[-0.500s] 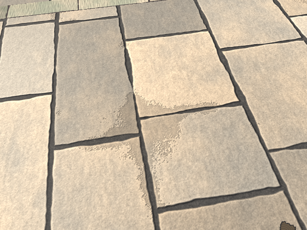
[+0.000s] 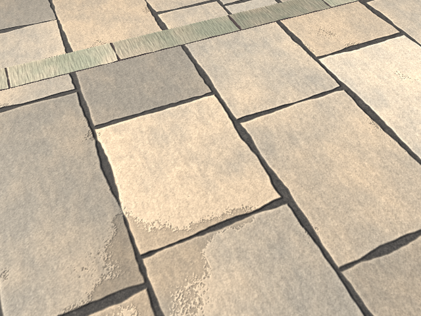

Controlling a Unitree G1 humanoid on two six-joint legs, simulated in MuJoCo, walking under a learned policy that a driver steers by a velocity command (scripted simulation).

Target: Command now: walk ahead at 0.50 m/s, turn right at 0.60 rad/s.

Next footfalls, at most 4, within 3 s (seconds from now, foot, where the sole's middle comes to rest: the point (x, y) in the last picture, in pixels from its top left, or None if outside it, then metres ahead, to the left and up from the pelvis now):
0.42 right None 0.35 -0.19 -0.77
0.88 left None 0.34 0.06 -0.77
1.38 right None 0.40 -0.15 -0.77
1.80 left None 0.28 0.09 -0.77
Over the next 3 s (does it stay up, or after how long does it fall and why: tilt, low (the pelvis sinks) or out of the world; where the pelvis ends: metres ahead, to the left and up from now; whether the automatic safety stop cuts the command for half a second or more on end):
stays up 0.79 0.29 0.01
